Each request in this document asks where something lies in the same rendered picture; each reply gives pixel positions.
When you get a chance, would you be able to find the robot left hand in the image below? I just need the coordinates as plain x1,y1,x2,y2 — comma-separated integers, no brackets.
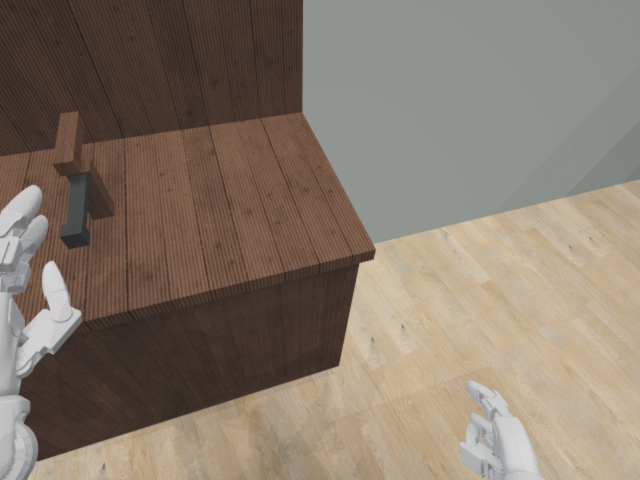
0,185,82,397

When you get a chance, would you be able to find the counter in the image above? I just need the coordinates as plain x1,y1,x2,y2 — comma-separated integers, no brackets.
0,0,376,461

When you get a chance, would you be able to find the robot right hand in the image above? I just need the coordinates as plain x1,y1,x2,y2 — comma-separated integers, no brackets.
460,380,540,480

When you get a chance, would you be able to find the tap lever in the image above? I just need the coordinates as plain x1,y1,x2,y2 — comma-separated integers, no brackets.
60,174,90,249

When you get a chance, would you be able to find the robot left forearm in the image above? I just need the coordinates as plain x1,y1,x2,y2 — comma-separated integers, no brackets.
0,395,38,480

